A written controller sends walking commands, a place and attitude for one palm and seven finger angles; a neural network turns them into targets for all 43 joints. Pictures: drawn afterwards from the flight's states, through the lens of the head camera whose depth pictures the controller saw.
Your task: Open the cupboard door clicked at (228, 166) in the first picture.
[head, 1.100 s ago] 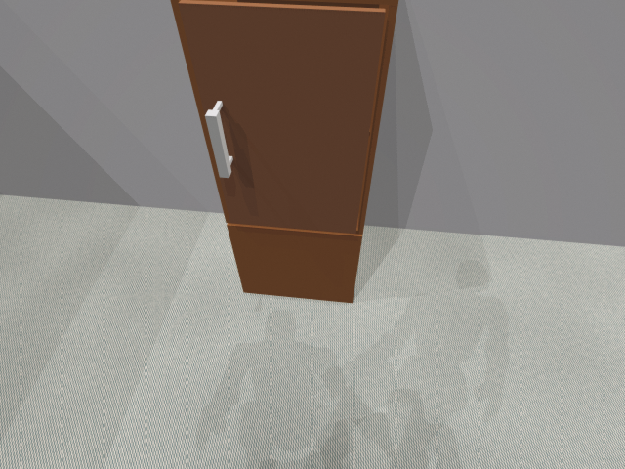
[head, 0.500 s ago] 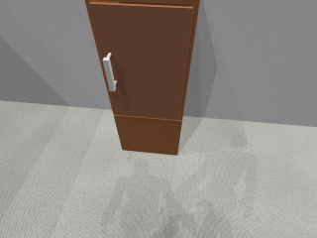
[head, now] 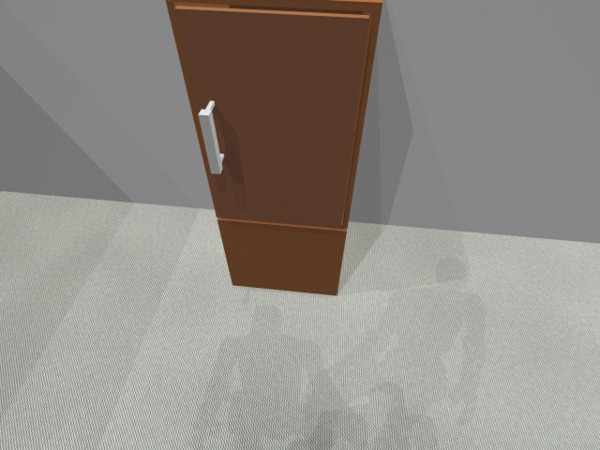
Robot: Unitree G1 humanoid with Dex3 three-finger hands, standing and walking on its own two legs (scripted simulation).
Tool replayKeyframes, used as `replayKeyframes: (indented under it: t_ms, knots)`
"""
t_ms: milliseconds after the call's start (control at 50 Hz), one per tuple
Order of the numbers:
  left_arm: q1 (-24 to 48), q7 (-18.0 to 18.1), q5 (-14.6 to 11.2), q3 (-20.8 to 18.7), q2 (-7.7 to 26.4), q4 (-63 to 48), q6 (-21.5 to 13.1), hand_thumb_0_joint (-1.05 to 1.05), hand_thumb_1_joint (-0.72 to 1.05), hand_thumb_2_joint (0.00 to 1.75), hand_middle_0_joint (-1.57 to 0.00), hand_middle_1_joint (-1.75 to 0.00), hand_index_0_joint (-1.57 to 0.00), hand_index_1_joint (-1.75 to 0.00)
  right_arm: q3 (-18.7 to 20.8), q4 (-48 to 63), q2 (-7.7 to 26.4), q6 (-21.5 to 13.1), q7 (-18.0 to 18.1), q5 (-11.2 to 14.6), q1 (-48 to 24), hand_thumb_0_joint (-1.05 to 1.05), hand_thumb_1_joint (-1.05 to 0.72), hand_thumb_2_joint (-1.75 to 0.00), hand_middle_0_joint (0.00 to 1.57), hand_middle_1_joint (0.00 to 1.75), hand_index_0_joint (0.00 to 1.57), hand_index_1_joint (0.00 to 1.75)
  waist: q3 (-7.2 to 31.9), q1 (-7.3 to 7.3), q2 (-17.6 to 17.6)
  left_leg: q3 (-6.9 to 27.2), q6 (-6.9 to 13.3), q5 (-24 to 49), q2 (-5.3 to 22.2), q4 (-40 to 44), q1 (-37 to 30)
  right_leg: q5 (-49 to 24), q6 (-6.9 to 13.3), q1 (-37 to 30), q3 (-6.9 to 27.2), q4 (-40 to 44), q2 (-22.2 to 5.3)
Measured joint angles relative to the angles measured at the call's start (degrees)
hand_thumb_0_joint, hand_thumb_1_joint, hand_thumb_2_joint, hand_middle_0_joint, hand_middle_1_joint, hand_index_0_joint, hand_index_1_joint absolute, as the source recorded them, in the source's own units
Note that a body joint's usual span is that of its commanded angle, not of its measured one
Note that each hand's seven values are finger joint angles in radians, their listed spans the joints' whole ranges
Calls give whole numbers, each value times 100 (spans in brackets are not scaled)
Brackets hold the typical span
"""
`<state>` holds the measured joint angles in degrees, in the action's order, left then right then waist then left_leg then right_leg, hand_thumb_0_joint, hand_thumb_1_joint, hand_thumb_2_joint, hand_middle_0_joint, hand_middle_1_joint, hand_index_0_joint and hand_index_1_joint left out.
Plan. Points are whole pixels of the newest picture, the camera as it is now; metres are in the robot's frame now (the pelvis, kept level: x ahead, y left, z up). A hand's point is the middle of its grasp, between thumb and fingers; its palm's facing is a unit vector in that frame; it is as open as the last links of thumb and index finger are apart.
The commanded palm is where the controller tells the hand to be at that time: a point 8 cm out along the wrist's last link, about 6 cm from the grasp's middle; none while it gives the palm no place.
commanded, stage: take the last steps up to it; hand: left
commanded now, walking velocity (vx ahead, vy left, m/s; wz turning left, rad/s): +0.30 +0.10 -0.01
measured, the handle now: (214, 138) +0.79 +0.25 -0.03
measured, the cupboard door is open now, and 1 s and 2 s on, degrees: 0 0 0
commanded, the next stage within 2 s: come to a stop and stand still in 0.50 s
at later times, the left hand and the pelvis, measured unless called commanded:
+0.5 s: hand (162, 439) +0.17 +0.23 -0.17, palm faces +0.01 -0.98 -0.20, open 7.3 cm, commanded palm none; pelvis +0.12 +0.05 -0.01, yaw -2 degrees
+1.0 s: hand (175, 382) +0.26 +0.24 -0.19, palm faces +0.05 -0.97 -0.22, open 7.3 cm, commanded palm none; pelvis +0.21 +0.04 -0.01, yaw -2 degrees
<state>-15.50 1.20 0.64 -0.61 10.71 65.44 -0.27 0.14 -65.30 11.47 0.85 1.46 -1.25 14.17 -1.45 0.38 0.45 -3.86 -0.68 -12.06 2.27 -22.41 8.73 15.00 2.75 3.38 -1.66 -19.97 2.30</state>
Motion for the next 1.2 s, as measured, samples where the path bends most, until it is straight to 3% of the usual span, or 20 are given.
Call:
replayKeyframes:
  t_ms: [140, 200, 220, 280, 340, 440, 560, 600, 640, 680, 720, 800, 900, 980, 1040, 1100, 1140, 1200]
  knots:
    - [-552, -53, 71, -178, -196, -115, -47, 0, 90, 90, -20, -30, -20, -30, 101, 97, -140, 51, -97, -11, 447, 0, -90, -90, 20, 30, 20, 30, 75, -123, -35, -12, 98, -1270, 22, -1570, 682, 397, -35, -73, -57, -262, -60]
    - [-790, -81, 65, -245, -215, -67, -40, 0, 90, 90, -20, -30, -20, -30, 117, 227, -187, -85, -101, 2, 529, 1, -90, -90, 20, 30, 20, 30, -4, -127, -184, -141, 137, -768, -7, -1051, 603, 729, -179, -48, 15, -666, -226]
    - [-847, -97, 52, -257, -232, -40, -8, 0, 90, 90, -20, -30, -20, -30, 130, 270, -183, -173, -82, -17, 545, 1, -90, -90, 20, 30, 20, 30, -34, -122, -209, -220, 182, -310, -34, -1021, 570, 901, -152, 111, 38, -1094, -285]
    - [-824, -97, 67, -254, -243, 63, 119, 0, 90, 90, -20, -30, -20, -30, 139, 350, -246, -333, 0, -51, 604, 0, -90, -90, 20, 30, 20, 30, -102, -61, -283, -466, 322, -642, -136, -1088, 381, 1244, 26, 1017, 91, -3146, -386]
    - [-576, -127, 80, -281, -192, -17, 138, 1, 90, 90, -20, -30, -20, -30, 84, 288, -384, -394, 50, -27, 763, 0, -90, -90, 20, 30, 20, 30, -134, 4, -293, -532, 324, -605, -244, -587, 38, 851, -9, 1806, -24, -4027, -499]
    - [-10, -137, 66, -292, -180, -406, 40, 1, 91, 90, -20, -30, -20, -30, 7, 1, -594, -387, 67, -3, 1029, 0, -90, -90, 20, 30, 20, 30, -208, 33, -130, -473, 347, -460, -293, 92, -493, 256, -118, 2386, -180, -3266, -602]
    - [501, -125, 64, -348, -125, -690, 10, 1, 93, 90, -20, -30, -20, -30, 24, -210, -708, -296, 48, -14, 1228, 0, -90, -90, 20, 30, 21, 30, -303, 157, 7, -486, 203, -889, -252, -11, -924, -175, -68, 2217, -328, -2028, -518]
    - [543, -145, 72, -347, -114, -803, -74, 1, 92, 90, -20, -30, -20, -30, 35, -245, -714, -260, 30, 14, 1315, 0, -90, -90, 20, 30, 21, 30, -284, 166, 26, -468, 140, -1262, -202, -476, -884, -364, 13, 1875, -341, -1500, -438]
    - [604, -107, 63, -349, -162, -860, -197, 1, 92, 90, -20, -30, -20, -30, 67, -245, -672, -177, -8, 65, 1247, 0, -90, -90, 20, 30, 21, 30, -318, 152, 108, -304, 179, -1728, -98, -1755, -382, -260, 135, 1847, -345, -1617, -374]
    - [633, -41, 43, -297, -273, -855, -199, 0, 91, 90, -20, -30, -20, -30, 116, -186, -560, -60, 2, 79, 1008, 1, -90, -90, 20, 30, 21, 30, -379, 175, 248, 4, 172, -1905, -65, -2970, 241, -159, 100, 1745, -460, -1617, -293]
    - [622, 29, 61, -259, -351, -823, -117, 0, 91, 90, -20, -30, -20, -30, 149, -54, -468, 16, 23, 86, 738, 1, -90, -90, 20, 30, 20, 30, -363, 177, 244, 114, 139, -1832, -35, -3346, 726, -241, 46, 1619, -487, -1361, -268]
    - [641, 121, 82, -325, -287, -781, -10, -1, 94, 90, -20, -30, -20, -30, 191, 312, -371, 55, 43, 94, 244, 0, -91, -90, 20, 30, 20, 30, -323, 109, 85, 182, 20, -1445, 36, -2564, 1134, -387, 17, 1499, -460, -995, -304]
    - [595, 78, 58, -320, -179, -722, 130, -1, 93, 90, -20, -30, -20, -30, 239, 659, -210, 3, 29, 55, -209, 0, -91, -90, 20, 30, 20, 30, -374, 15, 19, 180, -24, -170, 96, -1071, 827, -192, -132, 1523, -403, -1273, -334]
    - [565, 62, 30, -346, -8, -719, 288, 0, 92, 90, -20, -30, -20, -30, 192, 790, -243, 17, 69, -20, -472, 0, -91, -90, 20, 30, 20, 30, -432, -117, -174, 52, 30, -301, 12, -976, 698, 926, -228, 1734, -79, -2349, -294]
    - [513, 33, 22, -369, 53, -765, 314, 0, 91, 90, -20, -30, -20, -30, 171, 884, -219, 38, 94, -51, -641, 0, -91, -90, 20, 30, 20, 30, -469, -158, -91, 90, 22, -146, 57, -757, 656, 1240, -263, 1730, 35, -2869, -152]
    - [372, 6, 25, -347, 83, -804, 276, 0, 91, 90, -20, -30, -20, -30, 188, 934, -159, 49, 80, -34, -756, 0, -90, -90, 20, 30, 20, 30, -431, -185, 16, 102, -45, -47, 103, -648, 682, 931, -284, 1391, -7, -2271, -152]
    - [205, 0, 48, -315, 136, -831, 198, 0, 91, 90, -20, -30, -20, -30, 207, 958, -140, 56, 54, 18, -769, 0, -90, -90, 20, 30, 21, 30, -334, -199, -24, 59, -112, -83, 63, -767, 802, 236, -205, 1020, 73, -1361, -216]
    - [-35, 153, 86, -196, 1, -875, 9, 0, 91, 90, -20, -30, -20, -30, 277, 1106, 14, 73, -30, 87, -820, 0, -90, -90, 20, 30, 21, 30, -350, -214, 235, 283, -38, -624, 112, -1702, 1182, 361, -41, 1027, 104, -1279, -12]
